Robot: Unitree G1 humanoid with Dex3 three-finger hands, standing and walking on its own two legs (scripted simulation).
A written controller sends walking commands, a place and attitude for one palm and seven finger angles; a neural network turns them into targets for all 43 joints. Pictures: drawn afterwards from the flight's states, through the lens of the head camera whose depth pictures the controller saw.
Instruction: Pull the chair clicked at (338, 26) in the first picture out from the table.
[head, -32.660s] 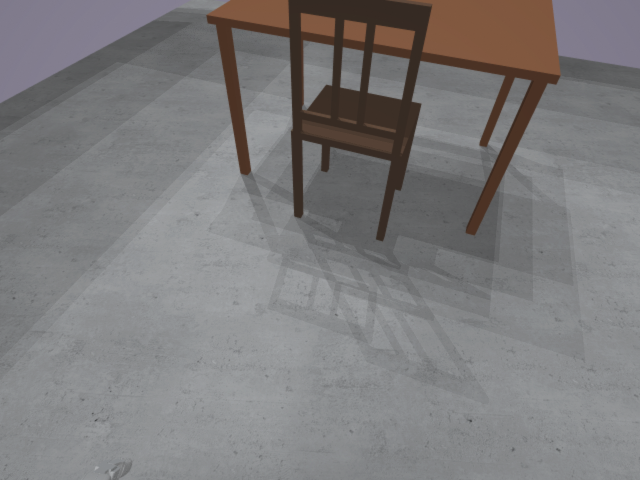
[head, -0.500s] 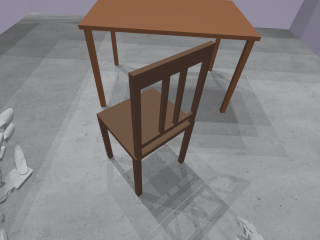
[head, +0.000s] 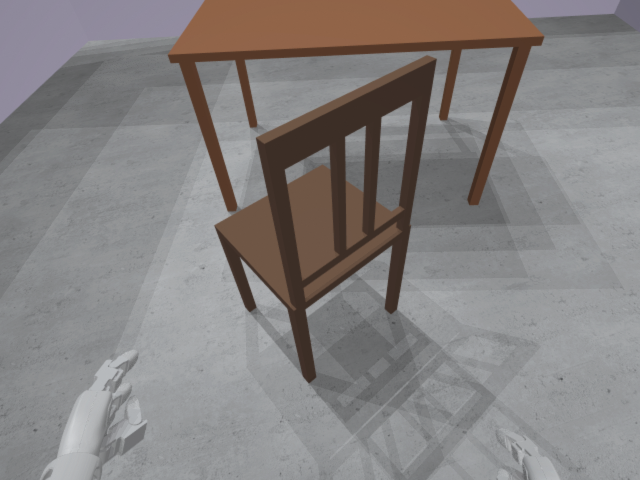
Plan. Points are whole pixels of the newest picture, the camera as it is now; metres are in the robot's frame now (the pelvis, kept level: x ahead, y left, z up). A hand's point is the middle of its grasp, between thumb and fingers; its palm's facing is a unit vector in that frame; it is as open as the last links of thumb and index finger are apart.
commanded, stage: let the arm hang, fingers relaxed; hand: left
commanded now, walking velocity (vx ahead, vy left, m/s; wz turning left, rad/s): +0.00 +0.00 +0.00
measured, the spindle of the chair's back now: (338, 201) +0.66 +0.01 -0.07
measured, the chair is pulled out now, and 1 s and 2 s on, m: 0.54 0.54 0.54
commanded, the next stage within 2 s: look to check the result in 0.96 s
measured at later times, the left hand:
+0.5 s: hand out of the picture -0.04 +0.18 -0.15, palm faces +0.02 -0.97 -0.24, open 7.3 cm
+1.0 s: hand out of the picture +0.00 +0.15 -0.16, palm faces +0.03 -0.98 -0.19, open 7.3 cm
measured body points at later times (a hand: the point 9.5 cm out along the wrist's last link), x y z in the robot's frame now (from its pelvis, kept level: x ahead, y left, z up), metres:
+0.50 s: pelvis -0.02 -0.01 +0.01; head +0.00 -0.02 +0.46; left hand -0.04 +0.23 -0.14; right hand -0.04 -0.23 -0.15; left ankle -0.01 +0.10 -0.73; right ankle -0.01 -0.12 -0.73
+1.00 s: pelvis +0.00 -0.02 +0.01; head +0.01 -0.02 +0.46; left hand +0.00 +0.20 -0.14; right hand -0.02 -0.23 -0.15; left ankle -0.01 +0.10 -0.73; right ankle -0.01 -0.12 -0.73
